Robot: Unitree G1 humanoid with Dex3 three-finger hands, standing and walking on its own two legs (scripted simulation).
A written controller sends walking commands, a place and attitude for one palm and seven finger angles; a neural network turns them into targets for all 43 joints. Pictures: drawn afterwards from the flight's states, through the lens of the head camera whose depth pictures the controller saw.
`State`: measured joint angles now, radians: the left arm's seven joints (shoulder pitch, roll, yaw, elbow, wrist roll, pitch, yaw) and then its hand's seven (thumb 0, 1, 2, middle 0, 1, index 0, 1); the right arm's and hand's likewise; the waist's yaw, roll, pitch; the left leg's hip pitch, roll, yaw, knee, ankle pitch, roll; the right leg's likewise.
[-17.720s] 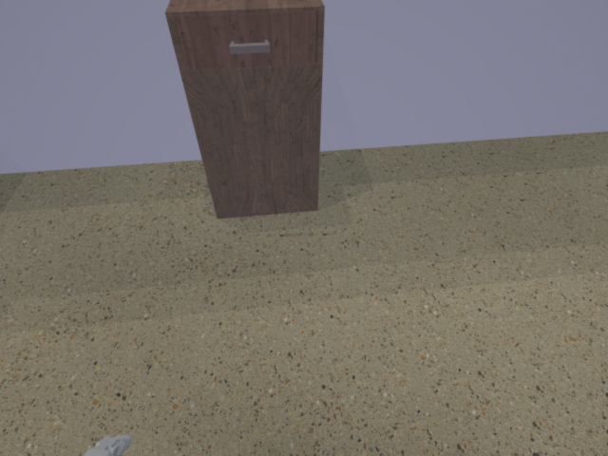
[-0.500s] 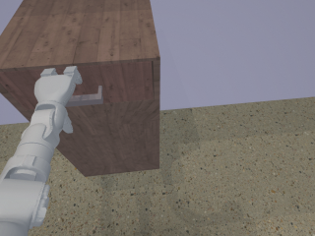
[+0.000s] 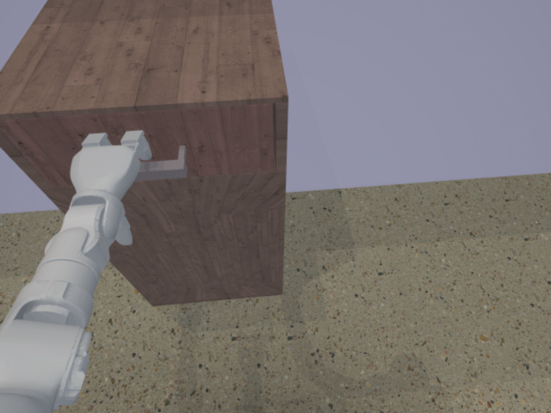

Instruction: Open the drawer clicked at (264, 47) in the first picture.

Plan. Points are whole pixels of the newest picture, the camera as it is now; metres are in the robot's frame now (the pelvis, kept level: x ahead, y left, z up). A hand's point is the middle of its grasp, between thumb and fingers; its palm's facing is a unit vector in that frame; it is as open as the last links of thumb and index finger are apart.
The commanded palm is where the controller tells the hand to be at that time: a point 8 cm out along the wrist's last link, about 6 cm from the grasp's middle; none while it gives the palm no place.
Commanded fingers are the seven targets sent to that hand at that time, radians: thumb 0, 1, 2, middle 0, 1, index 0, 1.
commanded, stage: lower the fingers behind the handle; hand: left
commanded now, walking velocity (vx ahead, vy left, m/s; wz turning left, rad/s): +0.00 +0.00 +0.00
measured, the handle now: (149, 162) +0.50 +0.24 +0.04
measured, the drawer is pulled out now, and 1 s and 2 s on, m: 0.00 0.00 0.00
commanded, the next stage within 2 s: lift the fingers back up to retry in 0.74 s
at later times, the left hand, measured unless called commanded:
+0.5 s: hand (123, 191) +0.43 +0.26 +0.05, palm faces -0.02 +0.03 -1.00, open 13.8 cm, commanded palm +0.41 +0.26 +0.07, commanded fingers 0.00 -0.50 0.30 -0.30 -1.20 -0.30 -1.20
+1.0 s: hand (122, 189) +0.44 +0.26 +0.05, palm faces -0.04 +0.02 -1.00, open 13.8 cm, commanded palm +0.42 +0.25 +0.10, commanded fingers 0.00 -0.50 0.30 -0.30 -1.20 -0.30 -1.20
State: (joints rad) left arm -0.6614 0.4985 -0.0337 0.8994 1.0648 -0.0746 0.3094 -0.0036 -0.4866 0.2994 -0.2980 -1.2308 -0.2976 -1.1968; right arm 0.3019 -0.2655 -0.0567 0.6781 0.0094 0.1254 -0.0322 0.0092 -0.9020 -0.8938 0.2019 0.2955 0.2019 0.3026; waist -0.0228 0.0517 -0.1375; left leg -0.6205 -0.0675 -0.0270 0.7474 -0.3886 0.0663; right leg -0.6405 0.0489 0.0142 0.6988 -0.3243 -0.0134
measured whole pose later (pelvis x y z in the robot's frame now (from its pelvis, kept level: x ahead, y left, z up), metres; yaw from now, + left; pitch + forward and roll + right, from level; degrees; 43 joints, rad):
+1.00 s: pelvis -0.02 -0.01 -0.01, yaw +0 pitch +17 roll -2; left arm -0.73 0.56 -0.05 0.97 1.04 -0.05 0.25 0.00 -0.49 0.30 -0.23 -1.29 -0.32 -1.21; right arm 0.36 -0.27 -0.03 0.66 0.03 0.11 -0.05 0.01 -0.90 -0.89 0.20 0.30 0.20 0.30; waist -0.05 0.05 -0.15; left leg -0.70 -0.05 -0.02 0.81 -0.39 0.06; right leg -0.72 0.06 0.01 0.75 -0.32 -0.02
